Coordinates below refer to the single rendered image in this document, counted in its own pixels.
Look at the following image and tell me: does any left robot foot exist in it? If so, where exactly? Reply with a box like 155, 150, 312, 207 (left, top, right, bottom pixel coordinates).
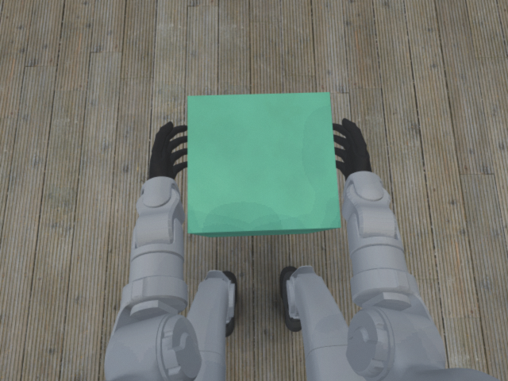
223, 271, 237, 337

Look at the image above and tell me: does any right robot shin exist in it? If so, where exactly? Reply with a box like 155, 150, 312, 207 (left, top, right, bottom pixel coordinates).
289, 266, 324, 319

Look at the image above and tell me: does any robot left forearm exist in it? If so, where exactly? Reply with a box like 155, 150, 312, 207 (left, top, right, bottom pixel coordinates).
104, 176, 188, 377

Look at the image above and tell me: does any robot right forearm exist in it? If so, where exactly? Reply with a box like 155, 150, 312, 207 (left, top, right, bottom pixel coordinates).
341, 171, 446, 362

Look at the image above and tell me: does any robot left upper arm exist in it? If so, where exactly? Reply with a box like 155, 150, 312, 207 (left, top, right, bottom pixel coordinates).
105, 313, 202, 381

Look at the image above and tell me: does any robot left hand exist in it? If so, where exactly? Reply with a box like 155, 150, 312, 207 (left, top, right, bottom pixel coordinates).
148, 121, 187, 180

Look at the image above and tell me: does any robot right upper arm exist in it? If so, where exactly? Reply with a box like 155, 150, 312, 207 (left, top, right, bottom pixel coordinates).
346, 306, 501, 381

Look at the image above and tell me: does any robot right hand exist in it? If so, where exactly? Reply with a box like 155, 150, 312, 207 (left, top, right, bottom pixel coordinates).
333, 118, 372, 182

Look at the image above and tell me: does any carton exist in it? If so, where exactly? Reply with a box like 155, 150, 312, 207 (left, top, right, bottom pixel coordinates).
187, 92, 341, 237

